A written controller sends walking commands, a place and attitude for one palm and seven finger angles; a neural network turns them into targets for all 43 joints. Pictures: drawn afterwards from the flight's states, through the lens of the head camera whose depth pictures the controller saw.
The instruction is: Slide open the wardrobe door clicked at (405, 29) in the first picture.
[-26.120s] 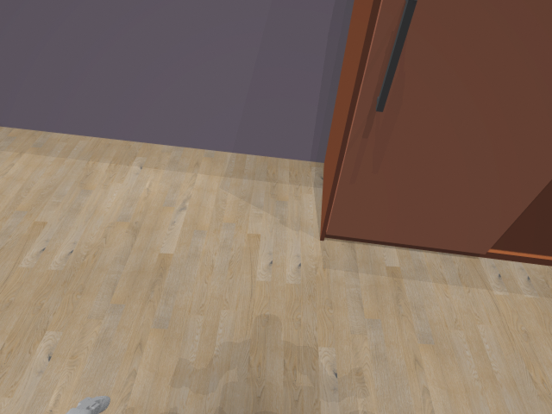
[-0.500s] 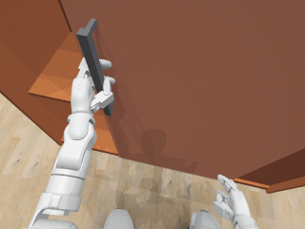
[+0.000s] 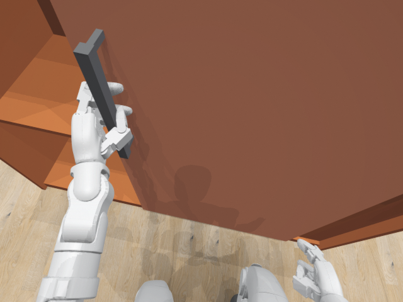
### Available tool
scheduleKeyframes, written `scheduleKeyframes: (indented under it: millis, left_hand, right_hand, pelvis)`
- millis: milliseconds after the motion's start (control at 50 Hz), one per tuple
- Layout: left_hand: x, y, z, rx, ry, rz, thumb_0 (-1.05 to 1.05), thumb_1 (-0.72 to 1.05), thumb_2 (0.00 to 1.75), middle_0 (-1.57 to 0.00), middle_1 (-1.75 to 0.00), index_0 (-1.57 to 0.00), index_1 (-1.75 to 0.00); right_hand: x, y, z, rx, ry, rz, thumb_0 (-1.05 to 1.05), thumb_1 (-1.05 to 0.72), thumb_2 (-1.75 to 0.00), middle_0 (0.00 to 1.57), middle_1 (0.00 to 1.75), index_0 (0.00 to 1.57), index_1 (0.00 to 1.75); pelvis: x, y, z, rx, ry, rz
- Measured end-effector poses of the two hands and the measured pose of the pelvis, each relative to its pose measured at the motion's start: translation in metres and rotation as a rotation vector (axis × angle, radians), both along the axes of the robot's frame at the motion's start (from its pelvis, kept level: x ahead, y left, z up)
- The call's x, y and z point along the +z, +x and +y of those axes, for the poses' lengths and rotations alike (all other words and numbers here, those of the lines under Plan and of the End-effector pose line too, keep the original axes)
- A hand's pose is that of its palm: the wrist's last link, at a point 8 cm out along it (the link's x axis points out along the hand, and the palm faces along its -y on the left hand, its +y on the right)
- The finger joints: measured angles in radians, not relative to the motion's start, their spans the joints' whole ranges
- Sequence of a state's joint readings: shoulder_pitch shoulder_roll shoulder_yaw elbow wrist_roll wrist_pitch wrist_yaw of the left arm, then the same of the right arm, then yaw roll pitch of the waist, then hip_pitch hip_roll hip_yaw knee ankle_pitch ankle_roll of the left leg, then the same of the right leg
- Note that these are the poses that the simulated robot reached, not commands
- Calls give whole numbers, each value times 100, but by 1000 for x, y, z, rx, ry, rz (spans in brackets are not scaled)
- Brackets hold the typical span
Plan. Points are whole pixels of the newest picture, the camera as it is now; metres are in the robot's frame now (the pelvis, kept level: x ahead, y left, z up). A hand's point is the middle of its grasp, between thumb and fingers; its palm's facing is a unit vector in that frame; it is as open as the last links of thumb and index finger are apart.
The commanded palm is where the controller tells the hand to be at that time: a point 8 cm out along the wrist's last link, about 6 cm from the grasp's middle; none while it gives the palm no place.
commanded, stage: step sideways, sliding the door along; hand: left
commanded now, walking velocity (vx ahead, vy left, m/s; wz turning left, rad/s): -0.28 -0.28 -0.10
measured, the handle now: (114, 108) +0.39 +0.25 +0.09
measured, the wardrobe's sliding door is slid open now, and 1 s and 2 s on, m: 0.51 0.53 0.53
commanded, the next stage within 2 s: stop walking and hold the door there in 0.52 s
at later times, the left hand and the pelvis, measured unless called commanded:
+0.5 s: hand (144, 130) +0.36 +0.18 +0.09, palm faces +0.58 -0.81 -0.10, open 6.7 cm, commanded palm +0.31 +0.14 +0.07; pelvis +0.03 -0.11 -0.01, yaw -1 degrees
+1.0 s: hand (138, 132) +0.35 +0.19 +0.09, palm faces +0.58 -0.73 -0.35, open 6.6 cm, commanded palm +0.31 +0.21 +0.07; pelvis +0.02 -0.17 -0.02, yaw -10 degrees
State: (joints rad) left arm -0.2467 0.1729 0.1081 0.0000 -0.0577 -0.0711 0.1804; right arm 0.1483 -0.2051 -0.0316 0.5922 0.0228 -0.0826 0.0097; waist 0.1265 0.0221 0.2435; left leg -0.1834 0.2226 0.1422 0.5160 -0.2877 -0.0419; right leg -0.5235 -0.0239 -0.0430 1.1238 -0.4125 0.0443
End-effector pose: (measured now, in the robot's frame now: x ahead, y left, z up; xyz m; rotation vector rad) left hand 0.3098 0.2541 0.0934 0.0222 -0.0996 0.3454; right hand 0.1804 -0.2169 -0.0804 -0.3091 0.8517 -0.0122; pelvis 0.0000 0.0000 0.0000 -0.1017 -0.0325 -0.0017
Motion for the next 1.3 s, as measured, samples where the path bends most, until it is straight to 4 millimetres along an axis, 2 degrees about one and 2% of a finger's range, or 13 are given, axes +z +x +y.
scheduleKeyframes:
  millis: [100,200,280,360,440,520,680,800,920,1000,1060,1140,1300]
  left_hand:
    - [2,0,-20,3,5,27,3,80,85,-33,-139,-23,-136]
    - [3,-1,-30,116,38,46,1,77,86,-35,-140,-20,-135]
    - [2,0,-38,237,78,46,0,75,87,-39,-135,-10,-137]
    - [4,0,-42,303,99,86,-2,75,87,-37,-127,-4,-138]
    - [4,-1,-43,312,106,79,-2,76,86,-37,-126,-2,-139]
    - [0,-2,-41,264,100,-3,0,77,86,-37,-130,-7,-139]
    - [2,-3,-35,209,115,29,-1,76,84,-31,-133,-12,-133]
    - [9,-4,-27,168,211,126,-4,70,81,-37,-133,-22,-135]
    - [12,-5,-33,261,210,184,-5,69,82,-36,-124,-22,-136]
    - [14,-6,-36,329,283,226,-10,66,81,-37,-124,-19,-137]
    - [15,-6,-37,351,277,251,-10,67,80,-36,-121,-20,-138]
    - [15,-6,-37,354,255,250,-10,67,80,-35,-121,-22,-138]
    - [10,-7,-31,292,230,171,-9,65,81,-35,-130,-25,-135]
  right_hand:
    - [11,17,-10,33,39,-63,1,-91,-90,21,30,20,30]
    - [4,40,-32,70,108,-132,1,-90,-90,21,30,20,30]
    - [-19,59,-63,75,174,-172,1,-90,-90,21,30,20,30]
    - [-31,62,-100,-8,138,-136,1,-90,-90,21,30,20,30]
    - [-28,46,-128,-73,50,-63,1,-91,-90,21,30,20,30]
    - [-25,27,-142,-110,-47,-13,1,-91,-90,20,30,20,30]
    - [13,7,-123,-64,-26,6,1,-91,-90,20,30,20,30]
    - [29,2,-131,-134,14,-94,1,-90,-90,21,30,20,30]
    - [20,-10,-165,-176,41,-174,1,-90,-90,21,30,21,30]
    - [-6,-24,-204,-220,40,-193,1,-90,-90,21,30,21,30]
    - [-22,-46,-231,-307,13,-154,1,-90,-90,21,30,21,30]
    - [-25,-89,-249,-394,-32,-83,1,-91,-90,21,30,20,30]
    - [-22,-162,-244,-457,-131,24,1,-91,-90,20,30,20,30]
  pelvis:
    - [5,8,-29,-13,-17,-1]
    - [-2,17,-68,-19,10,-4]
    - [-20,26,-103,-13,58,-9]
    - [-15,25,-112,-27,92,30]
    - [-7,24,-110,-24,105,51]
    - [-17,26,-106,-9,55,34]
    - [7,28,-113,-62,-35,2]
    - [14,28,-126,-119,-53,7]
    - [4,25,-151,-153,23,4]
    - [-17,21,-169,-168,82,0]
    - [-20,13,-166,-179,71,-8]
    - [-16,5,-165,-191,94,-23]
    - [-20,-11,-150,-190,71,-40]
